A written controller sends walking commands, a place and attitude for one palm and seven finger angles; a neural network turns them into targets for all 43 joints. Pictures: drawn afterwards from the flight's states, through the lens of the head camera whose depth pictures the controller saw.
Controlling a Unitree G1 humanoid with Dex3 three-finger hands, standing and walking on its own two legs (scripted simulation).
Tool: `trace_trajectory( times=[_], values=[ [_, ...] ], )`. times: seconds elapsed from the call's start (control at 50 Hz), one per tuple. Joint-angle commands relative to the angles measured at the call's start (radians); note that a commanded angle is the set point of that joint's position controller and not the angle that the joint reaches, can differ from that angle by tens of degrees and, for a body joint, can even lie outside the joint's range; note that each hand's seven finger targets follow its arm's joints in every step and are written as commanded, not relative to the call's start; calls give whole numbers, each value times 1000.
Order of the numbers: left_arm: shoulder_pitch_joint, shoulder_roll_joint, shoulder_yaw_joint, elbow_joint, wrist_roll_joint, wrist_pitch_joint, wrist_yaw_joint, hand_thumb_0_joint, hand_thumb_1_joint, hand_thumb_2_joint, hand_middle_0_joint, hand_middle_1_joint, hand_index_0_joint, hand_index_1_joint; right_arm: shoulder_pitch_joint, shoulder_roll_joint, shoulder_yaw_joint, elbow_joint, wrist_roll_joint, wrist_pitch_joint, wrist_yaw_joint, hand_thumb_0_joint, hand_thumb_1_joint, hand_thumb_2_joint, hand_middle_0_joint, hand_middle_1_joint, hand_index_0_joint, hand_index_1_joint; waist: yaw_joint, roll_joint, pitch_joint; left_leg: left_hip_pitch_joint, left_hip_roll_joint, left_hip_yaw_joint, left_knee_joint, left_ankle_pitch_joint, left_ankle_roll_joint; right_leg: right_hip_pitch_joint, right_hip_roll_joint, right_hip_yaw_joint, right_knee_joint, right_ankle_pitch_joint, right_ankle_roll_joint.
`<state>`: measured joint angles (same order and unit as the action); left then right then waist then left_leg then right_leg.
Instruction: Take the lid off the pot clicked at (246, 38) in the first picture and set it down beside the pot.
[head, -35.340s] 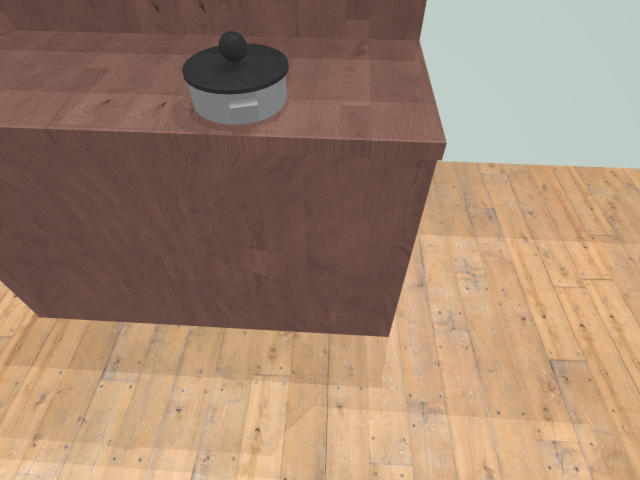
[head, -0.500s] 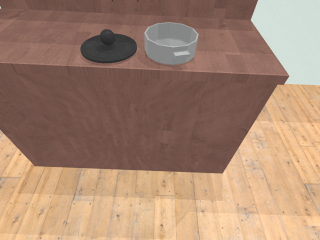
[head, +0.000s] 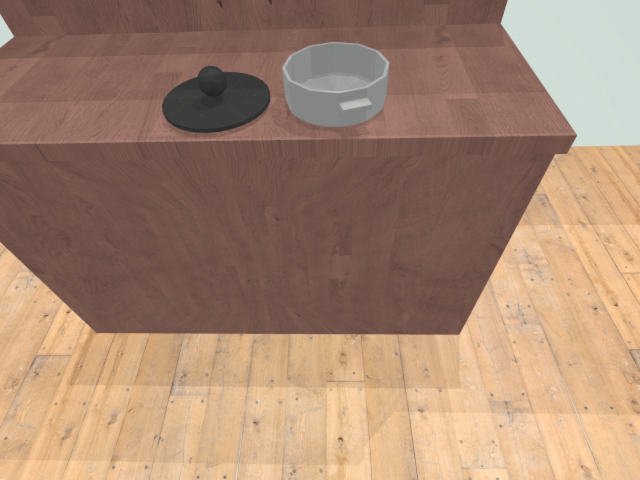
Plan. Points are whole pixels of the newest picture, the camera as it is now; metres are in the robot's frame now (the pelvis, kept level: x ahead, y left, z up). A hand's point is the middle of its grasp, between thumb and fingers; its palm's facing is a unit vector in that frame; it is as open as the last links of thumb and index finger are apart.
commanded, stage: let the arm hang, fingers relaxed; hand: left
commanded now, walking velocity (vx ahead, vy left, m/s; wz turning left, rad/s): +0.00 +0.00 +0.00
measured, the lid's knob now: (212, 81) +0.77 +0.23 +0.11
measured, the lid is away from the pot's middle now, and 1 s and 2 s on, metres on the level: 0.24 0.24 0.24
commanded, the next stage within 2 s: look to check the result in 1.02 s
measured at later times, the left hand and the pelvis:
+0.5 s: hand out of the picture -0.01 +0.17 -0.18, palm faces +0.03 -0.99 -0.17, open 7.3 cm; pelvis +0.00 +0.01 +0.00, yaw +0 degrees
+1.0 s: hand out of the picture +0.01 +0.17 -0.18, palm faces +0.05 -0.98 -0.18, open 7.3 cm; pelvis +0.01 +0.01 +0.00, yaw +1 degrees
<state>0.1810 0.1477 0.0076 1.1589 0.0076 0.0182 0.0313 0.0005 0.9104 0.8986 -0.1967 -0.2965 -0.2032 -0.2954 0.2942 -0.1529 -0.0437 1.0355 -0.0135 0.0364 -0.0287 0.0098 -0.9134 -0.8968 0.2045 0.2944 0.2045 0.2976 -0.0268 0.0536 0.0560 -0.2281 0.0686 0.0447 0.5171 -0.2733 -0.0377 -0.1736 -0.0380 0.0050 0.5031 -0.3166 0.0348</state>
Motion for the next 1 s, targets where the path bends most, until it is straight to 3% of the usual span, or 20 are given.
trace_trajectory(
  times=[0.0, 0.1, 0.32, 0.54, 0.62, 0.98],
  values=[
    [57, 124, 28, -2, -1, -12, 10, 0, 900, 900, -200, -300, -200, -300, 76, -86, -26, -14, 4, -23, -4, 0, -900, -900, 200, 300, 200, 300, 9, -66, 21, 11, 41, -44, -97, 100, 60, -60, -34, 32, -113, 134, -50],
    [59, 109, 33, 9, 0, -14, 7, 0, 900, 900, -200, -300, -200, -300, 82, -75, -26, -2, 2, -27, -6, 0, -900, -900, 200, 300, 200, 300, 8, -14, 26, 6, 44, -50, -111, 88, 63, -57, -30, 30, -114, 130, -51],
    [87, 90, 33, 32, 0, -23, 7, 0, 900, 900, -200, -300, -200, -300, 97, -67, -26, 14, 6, -33, -12, 0, -900, -900, 200, 300, 200, 300, 4, -52, -17, 55, 44, -43, -87, 182, 66, -36, -38, 20, -113, 208, -44],
    [114, 71, 35, 40, 3, -20, 10, 0, 900, 900, -200, -300, -200, -300, 98, -56, -27, 22, 7, -32, -14, 0, -900, -900, 200, 300, 200, 300, 6, -36, 32, 35, 46, -55, -103, 145, 71, -57, -31, 6, -117, 156, -40],
    [120, 68, 37, 41, 2, -23, 10, 0, 900, 900, -200, -300, -200, -300, 99, -54, -27, 25, 6, -35, -14, 0, -900, -900, 200, 300, 200, 300, 6, -58, 3, 49, 43, -49, -91, 180, 72, -38, -38, 7, -116, 190, -38],
    [126, 68, 41, 26, 1, -25, 12, 0, 900, 900, -200, -300, -200, -300, 91, -50, -26, 31, 6, -37, -17, 0, -900, -900, 200, 300, 200, 300, 10, -44, 10, 62, 41, -43, -77, 254, 70, -25, -42, -1, -113, 247, -38]
  ],
)
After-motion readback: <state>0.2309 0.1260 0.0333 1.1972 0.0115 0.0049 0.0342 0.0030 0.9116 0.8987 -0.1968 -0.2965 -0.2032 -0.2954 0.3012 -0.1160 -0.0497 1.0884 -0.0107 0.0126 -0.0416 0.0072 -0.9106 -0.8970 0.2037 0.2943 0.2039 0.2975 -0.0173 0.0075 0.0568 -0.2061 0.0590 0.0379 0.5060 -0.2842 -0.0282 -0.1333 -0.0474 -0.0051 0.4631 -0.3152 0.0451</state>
